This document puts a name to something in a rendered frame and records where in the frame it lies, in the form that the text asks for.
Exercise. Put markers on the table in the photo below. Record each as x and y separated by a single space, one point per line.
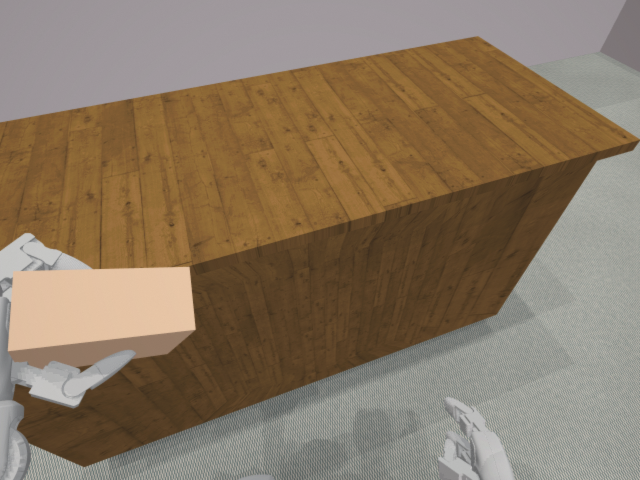
330 215

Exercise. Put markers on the robot left hand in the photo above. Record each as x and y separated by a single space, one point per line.
57 383

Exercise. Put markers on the robot right hand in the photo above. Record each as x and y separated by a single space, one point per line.
483 458

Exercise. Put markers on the sponge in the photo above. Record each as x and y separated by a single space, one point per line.
79 317

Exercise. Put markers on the robot left forearm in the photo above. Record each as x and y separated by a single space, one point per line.
15 452

